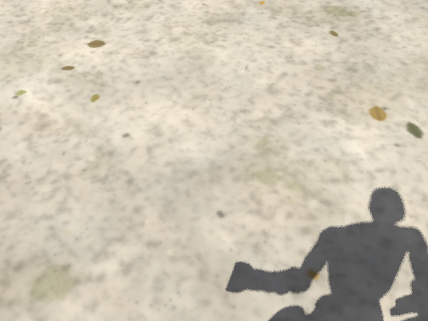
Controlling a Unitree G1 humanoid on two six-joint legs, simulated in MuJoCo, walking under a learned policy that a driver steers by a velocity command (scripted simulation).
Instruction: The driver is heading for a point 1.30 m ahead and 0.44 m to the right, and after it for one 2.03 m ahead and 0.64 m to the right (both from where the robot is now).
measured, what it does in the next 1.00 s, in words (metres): walks ahead: right foot, then left foot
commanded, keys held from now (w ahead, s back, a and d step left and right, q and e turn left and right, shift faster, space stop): w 0.50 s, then w+e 0.50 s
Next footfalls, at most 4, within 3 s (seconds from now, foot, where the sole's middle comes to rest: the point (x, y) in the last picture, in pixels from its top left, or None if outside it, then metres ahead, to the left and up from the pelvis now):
0.04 right None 0.10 -0.12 -0.78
0.56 left None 0.45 0.09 -0.78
1.08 right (271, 259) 0.71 -0.19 -0.78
1.56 left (240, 183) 1.04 -0.12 -0.78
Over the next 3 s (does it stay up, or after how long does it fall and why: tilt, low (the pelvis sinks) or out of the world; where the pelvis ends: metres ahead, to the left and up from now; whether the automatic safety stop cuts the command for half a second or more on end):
stays up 1.14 -0.45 0.00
